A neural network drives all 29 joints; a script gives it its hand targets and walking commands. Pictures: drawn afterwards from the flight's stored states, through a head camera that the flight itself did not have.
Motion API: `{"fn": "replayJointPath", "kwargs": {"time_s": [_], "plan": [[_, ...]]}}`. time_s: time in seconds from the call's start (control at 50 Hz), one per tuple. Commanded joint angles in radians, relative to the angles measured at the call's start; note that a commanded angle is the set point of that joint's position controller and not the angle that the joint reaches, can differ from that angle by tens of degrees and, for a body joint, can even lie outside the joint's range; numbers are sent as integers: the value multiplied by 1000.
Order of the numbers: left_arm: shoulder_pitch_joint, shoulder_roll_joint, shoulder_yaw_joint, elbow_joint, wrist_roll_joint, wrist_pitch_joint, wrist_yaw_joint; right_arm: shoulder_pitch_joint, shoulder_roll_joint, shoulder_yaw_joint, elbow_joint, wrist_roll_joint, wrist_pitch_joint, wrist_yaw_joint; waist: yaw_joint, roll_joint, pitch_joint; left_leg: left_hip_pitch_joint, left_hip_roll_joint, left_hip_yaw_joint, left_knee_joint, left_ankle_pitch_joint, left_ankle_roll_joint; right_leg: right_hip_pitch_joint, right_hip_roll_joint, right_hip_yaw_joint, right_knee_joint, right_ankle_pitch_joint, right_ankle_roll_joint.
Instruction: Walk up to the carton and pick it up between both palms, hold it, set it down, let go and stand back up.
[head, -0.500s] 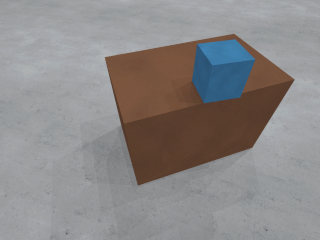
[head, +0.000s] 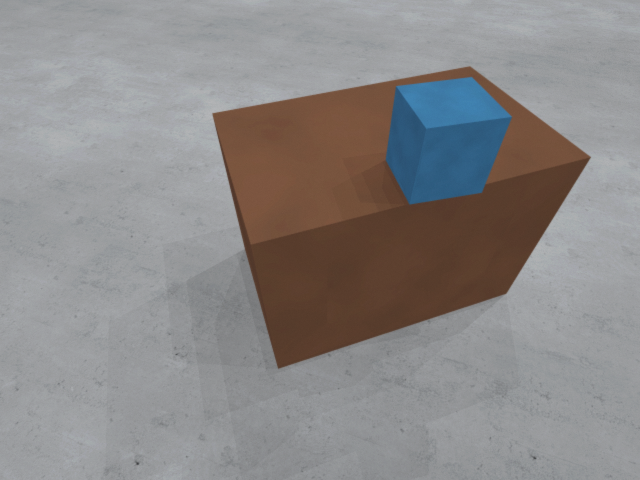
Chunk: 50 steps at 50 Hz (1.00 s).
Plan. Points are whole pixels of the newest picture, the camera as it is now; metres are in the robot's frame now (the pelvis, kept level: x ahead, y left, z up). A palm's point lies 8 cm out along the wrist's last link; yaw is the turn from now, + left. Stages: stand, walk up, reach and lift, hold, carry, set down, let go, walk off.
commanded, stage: stand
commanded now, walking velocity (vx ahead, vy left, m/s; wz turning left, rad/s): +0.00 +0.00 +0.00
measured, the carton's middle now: (440, 141) +0.80 -0.24 -0.05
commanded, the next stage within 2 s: walk up in 1.28 s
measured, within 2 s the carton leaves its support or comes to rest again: neither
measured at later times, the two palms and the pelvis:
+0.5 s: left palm out of the picture -0.04 +0.19 -0.15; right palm out of the picture -0.04 -0.19 -0.15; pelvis +0.00 +0.00 +0.00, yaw +0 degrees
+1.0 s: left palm out of the picture -0.03 +0.19 -0.15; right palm out of the picture -0.03 -0.20 -0.15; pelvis +0.00 +0.00 +0.00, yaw +0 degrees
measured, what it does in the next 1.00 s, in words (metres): stands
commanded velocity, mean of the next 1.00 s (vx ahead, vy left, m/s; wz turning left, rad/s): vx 0.00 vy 0.00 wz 0.00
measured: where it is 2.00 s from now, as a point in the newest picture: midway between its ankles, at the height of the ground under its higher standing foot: outside the picture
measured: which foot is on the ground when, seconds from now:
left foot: down 0.00-1.00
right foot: down 0.00-1.00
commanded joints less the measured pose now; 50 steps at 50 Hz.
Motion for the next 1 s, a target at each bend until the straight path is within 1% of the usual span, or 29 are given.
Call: {"fn": "replayJointPath", "kwargs": {"time_s": [0.0, 0.02, 0.04, 0.08, 0.12, 0.14, 0.16, 0.22, 0.28, 0.3, 0.32, 0.4, 0.42, 0.52, 0.56, 0.58, 0.62, 0.64, 0.66, 0.68, 0.7, 0.78, 0.8, 0.82, 0.86, 0.88, 0.9, 0.94, 0.98], "plan": [[87, 91, 17, -17, 0, -8, 5, 90, -45, -2, -8, -3, -9, -7, -2, 27, 64, -46, 70, -81, -106, 33, 35, -23, -72, 77, -90, 51, -45], [95, 82, 15, -14, 2, -7, 4, 70, -55, -3, -13, 2, -11, -6, 1, 32, 49, -31, 67, -80, -103, 33, 33, -26, -69, 77, -92, 47, -45], [90, 72, 10, -12, 0, -7, 2, 83, -92, -11, -13, 5, -13, -5, 1, -3, 54, -33, 71, -84, -105, 31, 33, -35, -64, 66, -92, 52, -35], [103, 58, 3, -8, 2, -10, 4, 81, -96, -11, -11, 4, -12, -7, 4, -2, 73, -47, 80, -93, -117, 27, 36, -28, -66, 64, -75, 71, -35], [88, 70, 6, -6, 0, -8, 3, 74, -68, -6, -14, -2, -14, -2, -3, 16, 83, -31, 77, -92, -109, 39, 40, -57, -63, 65, -86, 75, -40], [84, 79, 8, -9, 0, -8, 3, 88, -83, -7, -11, 2, -14, 0, -12, -7, 54, -6, 75, -88, -109, 57, 36, -47, -59, 62, -76, 76, -38], [72, 58, 3, -16, 0, -12, -1, 87, -78, -8, -9, 0, -13, -2, -5, 24, 64, -37, 75, -89, -113, 37, 34, -36, -61, 59, -81, 72, -32], [87, 65, 4, -8, -2, -13, 1, 86, -66, -6, -10, -1, -9, -3, -4, -16, 78, -23, 70, -85, -100, 66, 31, -46, -62, 65, -89, 61, -34], [100, 60, 0, -3, -2, -13, 1, 85, -57, -2, -11, 1, -14, -2, -1, -4, 74, -23, 75, -82, -100, 55, 37, -48, -68, 68, -99, 62, -37], [104, 71, -1, -4, 1, -14, 0, 104, -64, -6, -4, 3, -11, 2, -7, 24, 71, -36, 62, -77, -103, 46, 31, -33, -67, 74, -94, 55, -39], [95, 64, 1, -5, -1, -12, 1, 115, -62, -4, 0, 2, -9, 1, -7, 1, 87, -47, 62, -76, -107, 52, 27, -28, -69, 71, -90, 61, -36], [115, 45, -5, 0, -1, -12, 3, 111, -67, -3, -2, 5, -14, -6, 6, -13, 75, -38, 72, -93, -113, 34, 34, -40, -67, 66, -88, 49, -39], [103, 48, -5, -1, 0, -11, 1, 114, -78, -7, -2, 3, -14, -4, -4, -2, 79, -34, 72, -85, -103, 32, 31, -52, -62, 72, -86, 44, -38], [107, 75, 0, -3, -1, -10, -2, 126, -54, -1, -2, 0, -12, -1, 2, 31, 68, -52, 71, -90, -116, 6, 26, -34, -62, 63, -83, 40, -36], [118, 68, 1, -2, -2, -12, 4, 92, -76, -6, -16, 0, -15, -3, 9, 7, 56, -38, 76, -91, -110, 15, 32, -52, -59, 63, -92, 32, -38], [107, 73, 2, 4, 3, -9, 7, 108, -58, -6, -17, 2, -15, 1, -8, -18, 84, -54, 68, -82, -100, 16, 30, -49, -60, 71, -100, 29, -38], [106, 78, 7, -7, 3, -10, 7, 130, -52, -6, -2, 0, -11, -2, -5, 3, 91, -46, 63, -73, -102, 25, 24, -76, -67, 77, -103, 10, -40], [100, 74, 6, -4, -1, -8, 4, 127, -74, -6, -9, 4, -15, -4, -4, -28, 91, -39, 74, -81, -102, 29, 32, -69, -69, 80, -112, 21, -45], [110, 59, 0, -6, -5, -14, 4, 142, -65, -3, 3, 3, -14, -3, -5, 17, 82, -43, 73, -85, -103, 32, 33, -55, -72, 81, -102, 32, -43], [102, 68, 4, -11, -5, -14, -2, 122, -47, 0, -2, 0, -16, -1, 7, 3, 66, -47, 73, -86, -98, 36, 30, -36, -64, 70, -100, 41, -40], [127, 53, 0, 2, -3, -14, 2, 125, -53, -5, -6, 1, -16, 0, -4, 17, 63, -21, 71, -76, -91, 35, 30, -47, -67, 79, -99, 39, -41], [102, 67, 3, -13, -1, -13, -2, 129, -53, -2, 0, 3, -15, 0, -7, -10, 81, -48, 70, -77, -101, 48, 29, -53, -71, 78, -97, 35, -41], [103, 73, 8, -14, -5, -14, 0, 108, -61, -4, -13, -1, -15, -1, 5, -36, 78, -28, 75, -84, -95, 51, 33, -61, -64, 69, -106, 38, -39], [117, 67, 2, -7, -2, -15, -3, 107, -89, -12, -15, 4, -14, -3, 0, -11, 75, -31, 76, -84, -96, 50, 33, -60, -58, 65, -108, 42, -37], [101, 67, 4, -12, 0, -15, 1, 120, -89, -10, -13, 6, -16, -3, -4, -24, 65, -23, 77, -81, -100, 47, 29, -56, -69, 77, -104, 37, -43], [99, 70, 5, -12, -2, -14, -2, 108, -93, -14, -13, 1, -16, -1, -3, 20, 66, -34, 79, -82, -110, 47, 30, -44, -67, 67, -98, 58, -42], [108, 67, 5, -10, -5, -11, 2, 111, -82, -13, -19, 3, -17, -1, -1, -1, 71, -35, 73, -86, -104, 45, 30, -47, -59, 67, -102, 58, -40], [106, 53, 0, -12, -2, -14, 3, 122, -73, -9, -9, 1, -17, -4, -6, 30, 79, -29, 78, -87, -112, 30, 33, -55, -66, 71, -104, 55, -41], [113, 60, 4, -3, 0, -12, 2, 126, -58, -4, -5, 5, -14, -1, -3, 11, 87, -33, 72, -79, -113, 43, 22, -57, -63, 75, -96, 58, -42]]}}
